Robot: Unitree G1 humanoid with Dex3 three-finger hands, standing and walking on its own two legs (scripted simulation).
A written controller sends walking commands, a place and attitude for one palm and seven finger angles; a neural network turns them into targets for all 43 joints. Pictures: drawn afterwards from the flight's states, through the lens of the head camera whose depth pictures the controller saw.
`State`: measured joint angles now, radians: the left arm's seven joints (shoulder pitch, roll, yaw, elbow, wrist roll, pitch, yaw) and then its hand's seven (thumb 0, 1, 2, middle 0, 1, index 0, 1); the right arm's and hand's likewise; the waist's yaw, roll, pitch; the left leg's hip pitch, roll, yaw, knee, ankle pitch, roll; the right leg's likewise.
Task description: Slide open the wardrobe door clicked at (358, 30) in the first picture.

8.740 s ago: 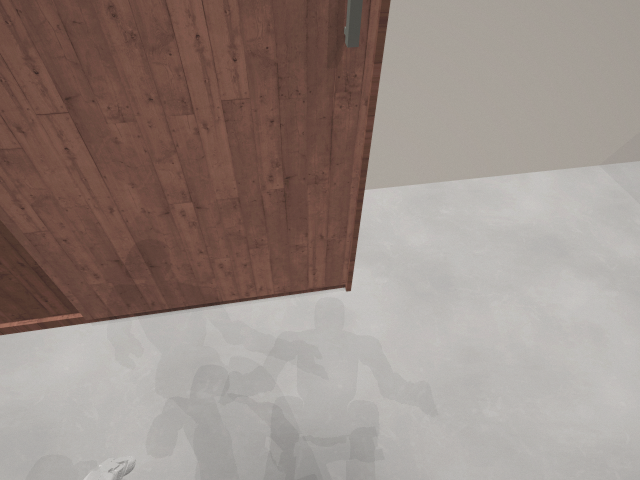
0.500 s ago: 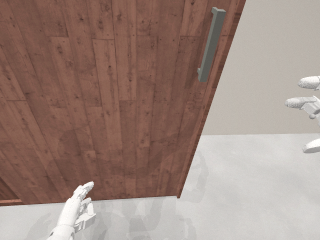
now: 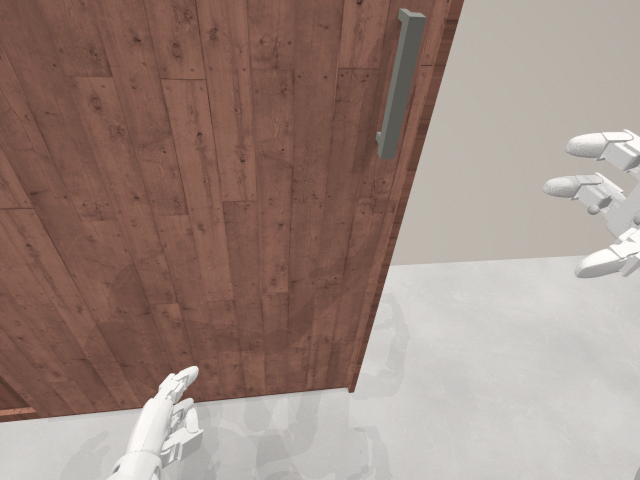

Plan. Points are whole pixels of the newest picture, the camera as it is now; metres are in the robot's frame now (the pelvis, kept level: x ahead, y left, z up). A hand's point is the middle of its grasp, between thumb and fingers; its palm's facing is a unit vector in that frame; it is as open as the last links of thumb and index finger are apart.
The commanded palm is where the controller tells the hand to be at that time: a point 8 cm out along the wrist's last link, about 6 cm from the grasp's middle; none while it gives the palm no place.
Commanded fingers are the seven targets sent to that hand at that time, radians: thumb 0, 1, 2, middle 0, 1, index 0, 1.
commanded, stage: move the hooked fingers beside the handle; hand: right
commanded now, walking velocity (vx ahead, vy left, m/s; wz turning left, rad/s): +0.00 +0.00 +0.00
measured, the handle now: (394, 88) +0.57 -0.11 +0.27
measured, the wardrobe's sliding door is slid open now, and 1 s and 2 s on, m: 0.00 0.00 0.00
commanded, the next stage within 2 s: none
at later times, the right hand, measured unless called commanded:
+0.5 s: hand (522, 168) +0.38 -0.23 +0.26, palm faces -0.05 +1.00 -0.06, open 13.9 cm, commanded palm +0.36 -0.27 +0.26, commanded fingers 0.00 0.50 -0.30 0.30 1.20 0.30 1.20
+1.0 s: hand (476, 140) +0.44 -0.20 +0.25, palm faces -0.05 +1.00 -0.04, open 13.9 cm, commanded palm +0.44 -0.24 +0.26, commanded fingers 0.00 0.50 -0.30 0.30 1.20 0.30 1.20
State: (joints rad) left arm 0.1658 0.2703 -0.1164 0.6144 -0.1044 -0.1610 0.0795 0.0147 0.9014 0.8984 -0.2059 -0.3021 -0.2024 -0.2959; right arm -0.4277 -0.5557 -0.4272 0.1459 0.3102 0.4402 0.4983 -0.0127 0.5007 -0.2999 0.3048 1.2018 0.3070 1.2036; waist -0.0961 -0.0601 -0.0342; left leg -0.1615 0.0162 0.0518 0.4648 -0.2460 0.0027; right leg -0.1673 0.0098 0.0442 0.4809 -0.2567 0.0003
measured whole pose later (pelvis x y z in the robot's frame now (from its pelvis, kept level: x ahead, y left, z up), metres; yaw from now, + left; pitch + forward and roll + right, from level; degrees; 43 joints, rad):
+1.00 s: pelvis +0.02 +0.00 +0.00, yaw +1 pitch +2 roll +0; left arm 0.25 0.28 -0.06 0.65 -0.09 -0.09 0.10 0.01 0.90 0.90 -0.21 -0.30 -0.20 -0.30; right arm -0.83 -0.50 -0.29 0.63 0.20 0.33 0.33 -0.01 0.50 -0.30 0.30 1.20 0.30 1.20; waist -0.01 -0.05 -0.05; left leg -0.23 0.00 0.03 0.46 -0.26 0.01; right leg -0.22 0.00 0.02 0.47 -0.28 0.00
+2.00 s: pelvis +0.02 -0.01 +0.00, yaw +2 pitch +5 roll +1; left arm 0.33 0.28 -0.04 0.69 -0.06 -0.12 0.09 0.01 0.90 0.90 -0.21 -0.30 -0.20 -0.30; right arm -1.10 -0.51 -0.30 1.04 0.14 0.15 0.28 -0.01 0.50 -0.30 0.30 1.20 0.30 1.20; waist 0.06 -0.03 -0.07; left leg -0.30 0.00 0.02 0.45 -0.24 -0.01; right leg -0.31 0.00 0.01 0.50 -0.28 -0.01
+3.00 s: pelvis +0.02 +0.00 +0.00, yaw +2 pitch +6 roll +1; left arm 0.34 0.28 -0.04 0.69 -0.05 -0.09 0.09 0.01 0.90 0.90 -0.21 -0.30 -0.20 -0.30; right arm -1.18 -0.49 -0.27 1.14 0.11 0.11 0.21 -0.01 0.50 -0.30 0.30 1.20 0.30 1.20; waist 0.08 -0.04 -0.06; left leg -0.33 -0.01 0.02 0.47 -0.25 0.00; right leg -0.33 -0.01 0.01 0.51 -0.29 0.00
